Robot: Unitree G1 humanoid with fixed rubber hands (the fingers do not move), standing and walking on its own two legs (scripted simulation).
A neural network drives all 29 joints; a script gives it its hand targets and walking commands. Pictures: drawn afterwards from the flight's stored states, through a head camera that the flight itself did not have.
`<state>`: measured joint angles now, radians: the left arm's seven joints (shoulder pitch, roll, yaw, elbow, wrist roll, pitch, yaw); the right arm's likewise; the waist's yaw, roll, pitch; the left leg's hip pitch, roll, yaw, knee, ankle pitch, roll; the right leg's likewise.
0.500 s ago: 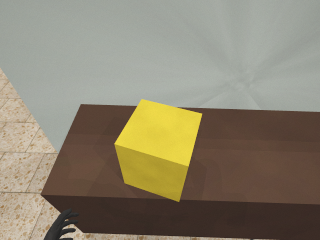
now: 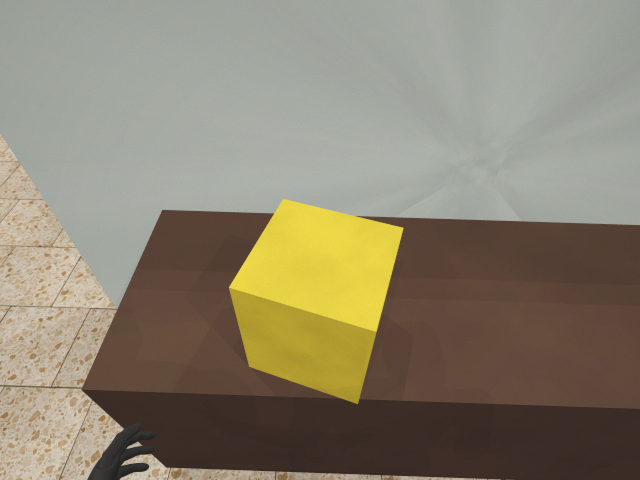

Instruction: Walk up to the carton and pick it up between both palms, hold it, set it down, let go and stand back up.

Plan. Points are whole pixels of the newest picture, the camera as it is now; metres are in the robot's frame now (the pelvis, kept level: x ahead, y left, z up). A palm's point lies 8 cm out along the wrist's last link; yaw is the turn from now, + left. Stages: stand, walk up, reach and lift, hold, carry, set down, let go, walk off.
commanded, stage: stand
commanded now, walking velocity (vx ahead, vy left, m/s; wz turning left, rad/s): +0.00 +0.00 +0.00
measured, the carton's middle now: (320, 302) +0.43 +0.00 -0.09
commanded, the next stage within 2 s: none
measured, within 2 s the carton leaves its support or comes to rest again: neither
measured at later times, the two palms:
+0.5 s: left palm out of the picture +0.13 +0.27 -0.08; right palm out of the picture +0.09 -0.27 -0.12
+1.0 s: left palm out of the picture +0.12 +0.27 -0.09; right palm out of the picture +0.08 -0.27 -0.12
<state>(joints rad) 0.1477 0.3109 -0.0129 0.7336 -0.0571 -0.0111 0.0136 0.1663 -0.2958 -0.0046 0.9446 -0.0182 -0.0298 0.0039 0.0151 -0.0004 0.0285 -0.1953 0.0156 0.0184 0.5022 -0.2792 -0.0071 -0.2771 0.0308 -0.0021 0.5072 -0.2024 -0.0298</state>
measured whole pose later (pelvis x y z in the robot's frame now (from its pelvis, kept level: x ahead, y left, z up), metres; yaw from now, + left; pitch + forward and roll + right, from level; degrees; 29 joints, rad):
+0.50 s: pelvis -0.01 +0.00 +0.00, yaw +0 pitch -2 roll +1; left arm 0.15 0.31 -0.01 0.76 -0.06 -0.02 0.01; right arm 0.17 -0.30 0.00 0.95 -0.02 -0.03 0.00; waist 0.02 0.00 0.02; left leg -0.20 0.02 0.02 0.50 -0.27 -0.01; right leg -0.28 0.03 0.00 0.51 -0.20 -0.03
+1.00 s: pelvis -0.01 +0.00 +0.00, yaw +0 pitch -3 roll +1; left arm 0.15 0.32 -0.01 0.81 -0.06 -0.02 0.00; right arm 0.17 -0.30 0.00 0.98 -0.02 -0.03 0.01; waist 0.02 0.00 0.02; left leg -0.19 0.02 0.02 0.50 -0.26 -0.01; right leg -0.28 0.03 0.00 0.50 -0.18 -0.03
